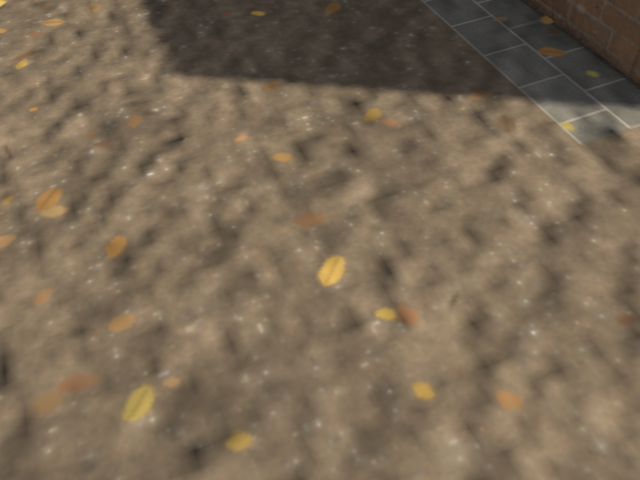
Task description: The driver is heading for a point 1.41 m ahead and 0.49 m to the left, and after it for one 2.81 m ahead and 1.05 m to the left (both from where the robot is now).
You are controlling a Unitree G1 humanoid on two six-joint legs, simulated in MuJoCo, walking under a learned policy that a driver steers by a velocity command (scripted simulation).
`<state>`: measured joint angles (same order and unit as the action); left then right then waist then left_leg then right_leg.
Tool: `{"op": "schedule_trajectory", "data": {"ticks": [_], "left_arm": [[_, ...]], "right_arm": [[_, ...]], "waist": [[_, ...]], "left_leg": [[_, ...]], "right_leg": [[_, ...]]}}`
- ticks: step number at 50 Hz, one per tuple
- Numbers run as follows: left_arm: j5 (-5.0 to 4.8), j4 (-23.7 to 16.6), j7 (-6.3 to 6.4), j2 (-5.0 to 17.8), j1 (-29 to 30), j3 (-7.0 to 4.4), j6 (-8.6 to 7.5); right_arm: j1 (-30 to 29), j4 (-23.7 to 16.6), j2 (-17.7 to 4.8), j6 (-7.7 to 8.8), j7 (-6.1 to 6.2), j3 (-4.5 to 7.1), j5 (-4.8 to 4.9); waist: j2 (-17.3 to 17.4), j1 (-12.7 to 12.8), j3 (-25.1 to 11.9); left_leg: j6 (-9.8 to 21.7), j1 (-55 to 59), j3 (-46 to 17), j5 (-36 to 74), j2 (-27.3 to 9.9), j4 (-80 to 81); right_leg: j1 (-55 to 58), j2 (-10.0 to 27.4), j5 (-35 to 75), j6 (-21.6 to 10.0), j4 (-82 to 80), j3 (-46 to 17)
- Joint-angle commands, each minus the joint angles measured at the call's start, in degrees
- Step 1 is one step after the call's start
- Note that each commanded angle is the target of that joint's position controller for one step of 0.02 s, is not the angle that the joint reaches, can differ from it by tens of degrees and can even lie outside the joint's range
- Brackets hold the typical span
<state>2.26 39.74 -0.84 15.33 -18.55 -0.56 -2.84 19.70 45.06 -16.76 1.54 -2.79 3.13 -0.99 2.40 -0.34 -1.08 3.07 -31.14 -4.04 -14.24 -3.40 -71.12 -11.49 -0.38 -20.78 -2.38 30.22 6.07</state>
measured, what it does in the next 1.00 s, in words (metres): walks ahead, turning left: left foot, then right foot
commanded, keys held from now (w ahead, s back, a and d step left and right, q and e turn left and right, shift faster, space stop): w+q+shift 0.30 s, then q+shift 0.32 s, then shift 0.38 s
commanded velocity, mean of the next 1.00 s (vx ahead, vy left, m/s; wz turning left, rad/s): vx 0.50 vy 0.00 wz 0.65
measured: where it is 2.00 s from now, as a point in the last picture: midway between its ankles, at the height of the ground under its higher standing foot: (287, 285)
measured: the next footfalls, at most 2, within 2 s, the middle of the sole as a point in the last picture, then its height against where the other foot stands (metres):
left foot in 0.30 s outside the picture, level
right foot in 0.66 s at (316, 363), level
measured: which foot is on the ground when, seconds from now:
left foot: up 0.00-0.28, down 0.30-0.66, up 0.68-0.98, down 1.00-1.00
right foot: down 0.00-0.30, up 0.32-0.64, down 0.66-1.00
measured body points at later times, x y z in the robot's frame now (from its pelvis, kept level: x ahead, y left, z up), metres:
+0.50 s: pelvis +0.40 +0.03 +0.00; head +0.44 +0.05 +0.44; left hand +0.54 +0.33 -0.06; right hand +0.51 -0.23 -0.13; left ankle +0.36 +0.03 -0.73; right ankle +0.55 -0.13 -0.65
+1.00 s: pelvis +0.60 +0.07 +0.00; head +0.61 +0.10 +0.44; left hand +0.49 +0.34 -0.12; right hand +0.92 +0.03 -0.08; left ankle +0.55 +0.17 -0.73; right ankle +0.75 +0.04 -0.73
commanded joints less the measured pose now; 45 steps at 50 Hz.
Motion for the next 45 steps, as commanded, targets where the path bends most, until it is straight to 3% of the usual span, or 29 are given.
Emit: {"op": "schedule_trajectory", "data": {"ticks": [1,4,7,10,11,13,14,15,16,17,18,19,21,22,23,25,27,29,31,32,33,34,35,36,37,38,40,43,45], "left_arm": [[-0.49,-1.1,0.6,6.5,-1.6,-1.87,-2.56],[-0.27,1.8,0.27,5.3,-3.8,-1.86,-3.79],[-0.54,4.5,1.01,4.2,-5.9,-1.35,-3.91],[-0.47,5.9,2.6,7.6,-5.7,-1.68,-3.79],[-0.18,6.1,3.48,9.7,-5.3,-2.22,-3.44],[0.74,4.6,4.53,13.4,0.2,-3.61,-1.72],[0.86,3.1,4.27,14.5,4.6,-4.08,-0.95],[0.4,3.2,2.48,10.0,6.7,-3.2,-0.91],[1.62,-0.6,1.53,0.6,6.1,-0.46,-2.43],[-0.17,-5.7,1.02,2.3,1.8,0.05,-3.81],[0.27,-4.7,1.12,6.2,3.5,0.01,-4.97],[0.15,-4.0,1.2,7.8,4.7,-0.39,-5.03],[1.42,-3.9,1.7,7.5,4.9,-0.18,-2.44],[-2.51,-6.6,1.77,9.2,7.9,-1.85,-4.29],[-2.15,-7.8,2.08,8.8,10.0,-1.85,-4.58],[-0.4,-11.0,2.51,4.2,18.1,-0.79,-4.8],[-1.35,-11.9,2.43,1.2,19.4,-0.37,-4.36],[-3.17,-12.7,1.97,2.4,19.6,-1.46,-4.0],[-3.23,-12.5,2.38,5.7,15.7,-3.33,-3.88],[-2.67,-9.8,2.73,6.9,6.9,-4.29,-3.89],[-1.81,-7.6,3.01,7.1,-0.1,-3.9,-3.49],[1.47,-9.1,2.68,8.7,0.2,-3.24,-3.16],[1.5,-9.3,1.97,7.9,2.7,-3.54,-2.73],[-0.86,-9.4,1.98,10.1,10.7,-4.43,-2.29],[-0.83,-11.6,2.6,5.4,14.0,-3.3,-1.38],[-0.75,-11.7,2.87,3.4,15.4,-1.86,-0.52],[-1.21,-8.6,2.15,5.1,15.3,-2.22,0.2],[-1.38,-5.1,1.5,6.8,12.3,-3.26,0.39],[-1.9,-4.2,1.35,7.7,11.5,-3.66,0.9]], "right_arm": [[-2.6,-2.9,-4.4,-0.85,-1.59,0.98,0.3],[-8.8,-3.9,-2.7,-1.16,-1.79,0.18,0.89],[-14.9,-6.2,-1.9,-0.74,-2.24,-0.97,0.37],[-16.3,-7.7,-1.7,-1.0,-2.31,-1.98,0.65],[-13.0,-7.1,-2.8,-1.31,-2.07,-1.79,0.68],[5.4,-2.0,-7.8,-1.89,-1.11,0.22,0.65],[18.7,2.1,-11.1,-1.77,-0.24,2.06,0.44],[18.8,3.5,-12.6,-1.52,0.95,3.31,1.28],[12.5,2.8,-15.0,-1.86,1.45,3.51,1.11],[9.0,0.0,-17.7,-1.81,2.03,4.25,0.29],[6.2,-2.0,-13.8,-1.46,2.51,3.84,-0.15],[3.2,-1.7,-10.6,-1.14,2.7,3.03,-0.1],[0.1,-2.4,-9.9,0.34,2.74,2.44,0.68],[-4.0,-6.6,-4.9,2.92,1.94,0.99,2.67],[-7.0,-6.5,-7.3,3.66,2.06,1.48,3.62],[-5.6,-5.8,-10.1,2.65,4.0,2.66,4.15],[0.2,-3.5,-10.7,-0.25,5.73,3.52,3.88],[2.7,-2.8,-9.2,-2.1,6.57,3.56,3.72],[-2.4,-5.5,-7.9,-2.27,6.62,3.45,3.67],[-6.1,-7.2,-6.7,-2.04,6.38,3.05,3.15],[-3.3,-7.9,-0.3,-2.27,5.81,1.12,0.95],[6.4,-9.4,1.6,-2.03,5.12,0.19,0.6],[11.9,-8.2,-4.4,-2.08,3.98,1.11,0.96],[10.1,-9.0,-8.1,-2.9,3.38,1.76,3.24],[2.3,-8.5,-9.8,-3.92,4.11,2.12,2.57],[-2.8,-10.0,-9.8,-5.03,4.74,2.19,2.22],[-5.3,-11.6,-5.4,-5.05,4.71,0.62,1.58],[-6.3,-11.9,-1.1,-3.06,4.59,-1.28,0.67],[-6.5,-11.0,-2.8,-3.21,4.41,-1.14,1.09]], "waist": [[-8.9,0.7,5.1],[-6.1,1.0,9.4],[-5.8,0.8,9.9],[-6.7,-1.1,6.7],[-8.7,-3.5,3.9],[-10.8,-13.2,-5.1],[-8.8,-19.4,-9.0],[1.0,-17.8,-5.3],[11.4,-8.3,0.0],[12.9,-4.6,-9.6],[1.4,-4.0,-3.6],[-6.3,-0.7,3.2],[-10.9,3.3,6.9],[-11.4,3.8,5.1],[-9.9,5.3,6.5],[-8.5,2.3,6.2],[-4.3,-1.5,-1.1],[1.4,-2.3,-3.8],[4.8,1.4,-5.5],[4.9,6.4,-10.3],[-1.5,6.4,-18.3],[-15.4,1.3,-24.5],[-14.8,-0.7,-26.7],[-15.5,-4.0,-22.9],[-6.2,-0.7,-17.4],[-2.9,-0.5,-11.0],[-2.5,-1.9,-3.2],[-7.9,-1.2,-6.8],[-10.1,-0.5,-9.0]], "left_leg": [[-1.2,-14.5,-0.9,8.1,-2.1,-2.8],[0.0,-17.2,2.5,13.8,-0.1,4.0],[2.3,-17.0,9.5,15.2,0.4,13.1],[5.8,-3.4,17.1,14.5,5.5,24.8],[6.8,1.0,17.7,13.1,7.1,25.9],[9.3,18.7,15.7,6.5,10.0,25.3],[12.2,32.6,9.9,2.9,9.1,29.6],[14.5,39.3,4.1,2.2,6.8,35.3],[17.8,42.3,-13.6,18.9,0.2,32.2],[27.1,50.1,-38.6,6.1,-8.9,48.3],[24.8,44.1,-42.3,3.5,-11.0,56.3],[22.1,33.8,-36.7,11.1,-9.6,56.5],[18.9,19.7,-25.0,33.8,-5.5,54.7],[18.3,14.9,-25.7,28.4,-2.0,57.8],[16.5,10.3,-21.2,30.2,0.6,57.8],[11.5,7.6,-13.5,41.8,7.4,53.0],[3.7,9.1,-11.1,39.7,11.7,47.8],[-0.3,10.0,-14.6,32.5,12.2,43.8],[-2.8,11.0,-16.8,29.0,12.6,35.3],[-4.6,12.4,-14.0,25.6,14.0,25.2],[-5.3,7.5,-10.0,-13.8,15.5,8.5],[-6.7,-0.5,-10.7,-34.0,18.7,-8.6],[-8.0,-1.1,-13.5,-29.8,13.6,-17.1],[-8.6,-8.6,-10.3,-21.9,9.2,-23.6],[-8.9,-7.3,-6.1,-15.4,6.4,-19.5],[-8.8,-4.8,-4.9,-12.0,6.5,-15.8],[-7.7,1.3,-2.3,-11.9,5.9,-0.9],[-6.8,9.9,1.1,-13.2,5.2,17.2],[-6.3,13.1,0.6,-8.0,4.4,23.5]], "right_leg": [[6.3,13.8,6.8,1.5,-22.0,-11.5],[7.4,10.7,23.4,2.8,-24.7,-0.9],[12.2,9.7,39.2,2.6,-24.6,6.0],[14.7,10.2,73.5,3.9,-19.6,9.9],[17.5,11.6,84.9,4.2,-14.4,9.9],[16.3,13.7,95.3,3.8,7.3,8.4],[8.1,13.0,86.2,2.7,26.5,6.4],[-5.4,2.6,32.1,1.7,50.2,6.5],[-27.3,-5.3,-7.4,2.5,68.0,-0.1],[-38.2,-5.1,-7.8,3.1,71.0,-11.4],[-39.9,-1.7,-3.3,2.4,65.1,-13.1],[-36.6,0.5,-0.1,2.9,58.9,-12.6],[-28.1,3.6,-1.0,5.5,49.9,-11.5],[-23.2,2.1,-0.4,5.8,44.9,-15.0],[-20.4,2.9,0.7,6.7,34.9,-13.5],[-16.9,-1.6,7.5,8.1,17.9,-8.2],[-7.3,-8.1,21.9,8.2,4.2,-5.1],[-1.0,-10.8,28.6,8.2,-1.5,-6.1],[5.8,-8.7,32.8,7.4,-6.9,-9.6],[14.0,-5.1,42.8,6.0,-11.5,-10.2],[27.4,8.4,53.0,1.1,-4.5,-20.5],[34.8,23.8,80.0,-10.2,0.6,-41.9],[31.2,27.1,76.4,-15.2,1.0,-46.8],[28.3,27.9,43.7,-18.8,-2.6,-49.8],[17.6,20.8,24.2,-15.5,-7.9,-43.6],[7.3,15.8,17.8,-12.3,-10.1,-37.0],[-4.5,9.4,20.1,-9.0,-12.7,-27.5],[-4.0,8.2,39.3,-10.3,-12.1,-21.3],[-1.9,10.4,36.2,-11.4,-11.7,-22.5]]}}
Over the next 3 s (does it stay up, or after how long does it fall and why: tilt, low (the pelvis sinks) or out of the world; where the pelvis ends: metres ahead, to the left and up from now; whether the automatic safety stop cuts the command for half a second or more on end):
stays up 1.57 0.49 0.00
